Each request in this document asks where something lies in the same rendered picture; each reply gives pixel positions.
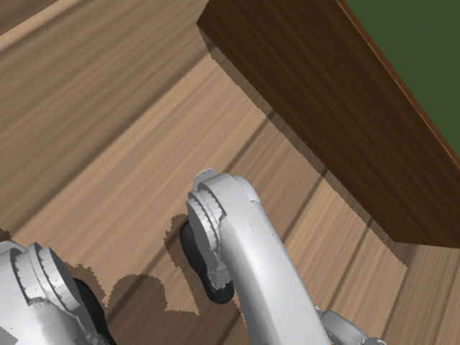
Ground right robot foot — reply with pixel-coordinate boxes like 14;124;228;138
180;221;234;304

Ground left robot foot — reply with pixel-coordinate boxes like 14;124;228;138
73;278;117;345

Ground right robot hand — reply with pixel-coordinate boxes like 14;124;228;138
314;305;370;345

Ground bed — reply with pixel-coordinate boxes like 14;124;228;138
196;0;460;249

